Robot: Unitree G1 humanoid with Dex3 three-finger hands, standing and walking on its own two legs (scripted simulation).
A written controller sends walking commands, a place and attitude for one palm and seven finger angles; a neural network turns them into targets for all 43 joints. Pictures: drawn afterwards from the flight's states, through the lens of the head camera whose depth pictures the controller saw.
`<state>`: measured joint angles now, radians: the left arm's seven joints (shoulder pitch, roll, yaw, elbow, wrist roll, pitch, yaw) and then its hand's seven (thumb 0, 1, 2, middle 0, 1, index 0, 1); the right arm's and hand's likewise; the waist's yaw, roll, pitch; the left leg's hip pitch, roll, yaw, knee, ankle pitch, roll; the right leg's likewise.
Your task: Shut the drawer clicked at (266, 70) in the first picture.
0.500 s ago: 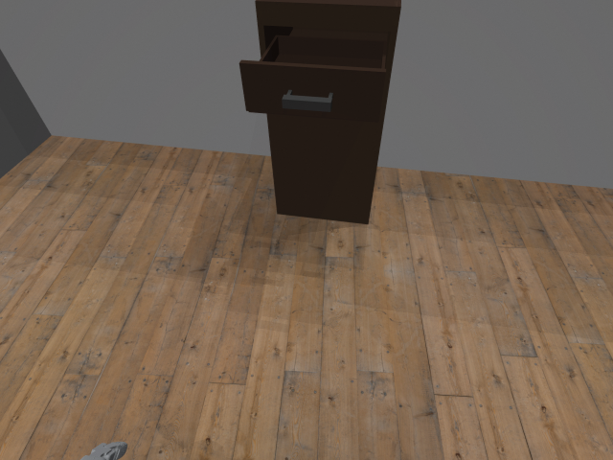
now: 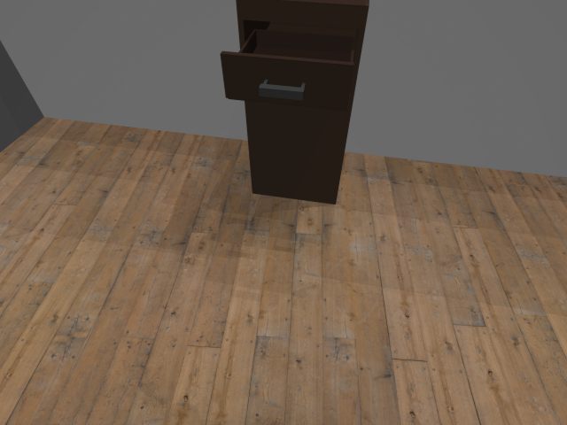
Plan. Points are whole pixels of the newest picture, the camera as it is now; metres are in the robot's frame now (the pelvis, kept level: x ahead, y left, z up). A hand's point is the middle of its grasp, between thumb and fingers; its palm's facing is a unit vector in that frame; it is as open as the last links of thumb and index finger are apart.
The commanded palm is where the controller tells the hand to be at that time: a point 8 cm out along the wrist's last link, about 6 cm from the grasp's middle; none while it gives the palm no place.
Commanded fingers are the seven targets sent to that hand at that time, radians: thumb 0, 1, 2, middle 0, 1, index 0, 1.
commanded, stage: stand and wait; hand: left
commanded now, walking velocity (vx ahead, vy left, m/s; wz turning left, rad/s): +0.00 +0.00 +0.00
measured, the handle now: (283, 88) +1.00 +0.06 -0.01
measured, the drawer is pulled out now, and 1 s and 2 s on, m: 0.28 0.28 0.28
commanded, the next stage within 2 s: look at it before walking up in 0.32 s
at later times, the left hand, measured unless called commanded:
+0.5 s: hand out of the picture +0.06 +0.24 -0.15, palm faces -0.02 -0.95 -0.32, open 7.4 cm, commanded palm none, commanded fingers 0.00 0.90 0.90 -0.20 -0.30 -0.20 -0.30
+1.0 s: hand out of the picture +0.06 +0.24 -0.16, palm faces -0.03 -0.95 -0.31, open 7.4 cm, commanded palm none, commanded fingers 0.00 0.90 0.90 -0.20 -0.30 -0.20 -0.30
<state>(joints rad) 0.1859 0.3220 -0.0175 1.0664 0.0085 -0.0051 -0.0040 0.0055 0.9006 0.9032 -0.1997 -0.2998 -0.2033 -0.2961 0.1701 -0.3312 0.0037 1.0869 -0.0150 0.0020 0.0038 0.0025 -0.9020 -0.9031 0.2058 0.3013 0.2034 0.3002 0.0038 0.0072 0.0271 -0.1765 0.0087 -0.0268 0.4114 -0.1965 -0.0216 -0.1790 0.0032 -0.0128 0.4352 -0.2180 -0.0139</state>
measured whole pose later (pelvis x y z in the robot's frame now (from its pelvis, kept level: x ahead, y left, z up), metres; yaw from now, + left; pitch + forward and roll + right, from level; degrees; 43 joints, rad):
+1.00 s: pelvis +0.01 +0.01 +0.00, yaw -1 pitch -2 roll +0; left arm 0.18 0.31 -0.01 1.10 0.01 -0.01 0.00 0.00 0.90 0.90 -0.20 -0.30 -0.20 -0.30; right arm 0.16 -0.31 0.00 1.12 -0.01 -0.01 0.00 0.00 -0.90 -0.90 0.21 0.30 0.20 0.30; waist 0.01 0.00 0.03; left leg -0.15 0.00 -0.01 0.37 -0.18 -0.01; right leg -0.16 0.00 0.00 0.38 -0.20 0.00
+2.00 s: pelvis +0.27 -0.06 +0.00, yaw -9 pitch -2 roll -2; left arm 0.28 0.16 0.04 1.06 0.02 -0.07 0.02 0.00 0.94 0.90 -0.20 -0.30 -0.20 -0.30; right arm 0.25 -0.16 -0.06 1.05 -0.03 -0.01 -0.01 0.00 -0.93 -0.90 0.20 0.30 0.20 0.30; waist -0.03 0.03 0.00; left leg -0.60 0.13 0.04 1.10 -0.20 -0.01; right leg -0.16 0.04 -0.21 0.40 -0.21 -0.09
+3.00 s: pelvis +0.55 -0.12 -0.01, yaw -8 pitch -2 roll +0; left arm 0.19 0.14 0.06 1.02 0.00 -0.08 0.03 -0.02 0.95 0.90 -0.20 -0.30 -0.20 -0.30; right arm 0.38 -0.14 -0.05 1.15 -0.02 -0.01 -0.01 0.00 -0.91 -0.90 0.20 0.30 0.20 0.30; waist -0.03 0.03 0.04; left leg -0.41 0.09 0.06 1.13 -0.35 0.00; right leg -0.24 -0.01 -0.18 0.47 -0.20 -0.08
